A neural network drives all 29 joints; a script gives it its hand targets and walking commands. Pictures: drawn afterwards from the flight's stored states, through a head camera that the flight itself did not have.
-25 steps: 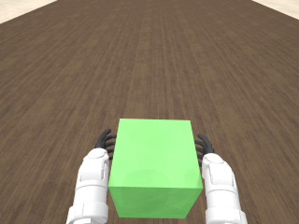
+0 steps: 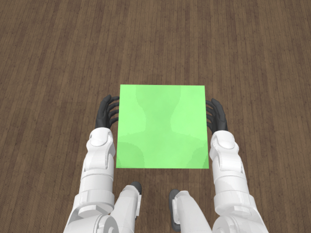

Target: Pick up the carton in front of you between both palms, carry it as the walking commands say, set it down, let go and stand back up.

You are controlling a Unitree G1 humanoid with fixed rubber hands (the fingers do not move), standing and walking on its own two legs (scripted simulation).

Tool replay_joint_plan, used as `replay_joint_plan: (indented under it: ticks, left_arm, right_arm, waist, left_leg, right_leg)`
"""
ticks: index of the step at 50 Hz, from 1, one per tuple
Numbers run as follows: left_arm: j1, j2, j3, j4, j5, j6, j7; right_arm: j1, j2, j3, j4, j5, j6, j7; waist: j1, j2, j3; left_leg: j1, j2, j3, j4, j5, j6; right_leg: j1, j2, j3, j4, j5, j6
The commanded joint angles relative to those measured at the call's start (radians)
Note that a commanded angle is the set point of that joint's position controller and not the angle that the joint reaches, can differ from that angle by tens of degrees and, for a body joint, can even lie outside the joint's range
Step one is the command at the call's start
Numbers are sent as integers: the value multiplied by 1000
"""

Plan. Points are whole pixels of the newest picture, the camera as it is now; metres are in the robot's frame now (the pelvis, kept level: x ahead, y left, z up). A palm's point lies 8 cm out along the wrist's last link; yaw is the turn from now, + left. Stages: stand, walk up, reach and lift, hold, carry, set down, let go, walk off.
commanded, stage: set down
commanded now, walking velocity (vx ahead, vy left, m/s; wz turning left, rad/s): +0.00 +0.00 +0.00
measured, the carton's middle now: (160, 131) +0.38 +0.01 -0.15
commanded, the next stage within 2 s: none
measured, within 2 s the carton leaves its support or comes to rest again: neither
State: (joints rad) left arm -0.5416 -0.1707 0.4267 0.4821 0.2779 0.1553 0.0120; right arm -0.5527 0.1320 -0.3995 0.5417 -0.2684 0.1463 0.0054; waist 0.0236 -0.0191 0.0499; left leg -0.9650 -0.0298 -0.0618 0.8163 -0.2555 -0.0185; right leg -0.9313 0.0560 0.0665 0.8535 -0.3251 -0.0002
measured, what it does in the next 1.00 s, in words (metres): lowers itself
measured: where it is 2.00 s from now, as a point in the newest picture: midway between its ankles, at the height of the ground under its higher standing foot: (154, 213)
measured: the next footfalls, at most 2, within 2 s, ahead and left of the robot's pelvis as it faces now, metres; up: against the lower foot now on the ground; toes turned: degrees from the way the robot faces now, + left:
none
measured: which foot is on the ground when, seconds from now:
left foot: down 0.00-1.00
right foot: down 0.00-1.00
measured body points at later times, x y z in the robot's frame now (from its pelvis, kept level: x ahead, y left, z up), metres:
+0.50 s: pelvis -0.03 +0.00 -0.14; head +0.21 +0.00 +0.24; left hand +0.42 +0.16 -0.22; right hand +0.44 -0.14 -0.22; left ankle +0.06 +0.13 -0.69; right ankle +0.03 -0.12 -0.69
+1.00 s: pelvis -0.06 +0.00 -0.26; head +0.26 -0.01 +0.06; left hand +0.44 +0.16 -0.38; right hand +0.48 -0.14 -0.38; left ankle +0.06 +0.13 -0.69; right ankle +0.03 -0.12 -0.69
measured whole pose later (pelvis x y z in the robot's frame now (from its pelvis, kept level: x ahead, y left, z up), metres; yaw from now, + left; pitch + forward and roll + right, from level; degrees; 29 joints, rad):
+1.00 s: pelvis -0.06 +0.00 -0.26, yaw +0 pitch +48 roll +1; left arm -1.06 -0.06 0.54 0.63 0.18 0.25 0.12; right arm -1.19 -0.13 -0.34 0.86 -0.18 0.24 -0.02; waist 0.04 -0.01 -0.08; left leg -2.18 -0.11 -0.08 1.81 -0.47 -0.08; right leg -2.16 0.14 0.06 1.87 -0.56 0.04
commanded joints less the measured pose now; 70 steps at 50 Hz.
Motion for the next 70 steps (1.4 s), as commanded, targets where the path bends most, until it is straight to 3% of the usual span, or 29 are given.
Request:
replay_joint_plan:
  ticks: [1, 9, 16, 37, 58, 63, 66, 70]
  left_arm:
    - [-453, -824, -598, 49, -97, -37, -179]
    - [-575, -873, -547, 94, -91, 77, -222]
    - [-690, -871, -473, 162, -85, 124, -214]
    - [-988, -803, -454, 180, -165, 99, -115]
    - [-1230, -645, -379, 223, -222, 62, -103]
    - [-1285, -607, -390, 222, -257, 44, -101]
    - [-1340, -611, -438, 176, -296, 35, -99]
    - [-1287, -653, -451, 214, -325, 34, -110]
  right_arm:
    - [-504, 822, 592, 10, 112, -51, 180]
    - [-625, 838, 553, 58, 105, 60, 226]
    - [-744, 813, 474, 141, 94, 107, 246]
    - [-1017, 713, 461, 255, 170, 86, 203]
    - [-1245, 564, 483, 362, 229, 53, 160]
    - [-1300, 531, 519, 374, 268, 36, 150]
    - [-1364, 542, 569, 317, 314, 26, 143]
    - [-1314, 552, 574, 346, 312, 15, 141]
  waist:
    - [16, 0, -966]
    - [8, -14, -950]
    - [5, -9, -974]
    - [14, -14, -1184]
    - [47, -60, -1126]
    - [57, -70, -1119]
    - [63, -68, -1184]
    - [43, -78, -1090]
  left_leg:
    - [393, -101, 20, 130, 493, -1]
    - [65, -114, 70, 253, 158, -8]
    - [-107, -120, 80, 372, 70, -15]
    - [-412, -138, 117, 740, 45, -43]
    - [-677, -120, 162, 1040, 7, -48]
    - [-695, -109, 168, 1111, 33, -49]
    - [-676, -108, 174, 1145, 61, -50]
    - [-723, -115, 167, 1176, 127, -55]
  right_leg:
    - [172, 77, 1, 60, 471, 28]
    - [-93, 91, -41, 177, 158, 23]
    - [-291, 101, -60, 307, 52, 16]
    - [-631, 119, -99, 674, 29, 23]
    - [-767, 96, -95, 949, 17, 22]
    - [-763, 88, -92, 1017, 43, 19]
    - [-750, 91, -94, 1050, 71, 17]
    - [-746, 90, -84, 1081, 150, 13]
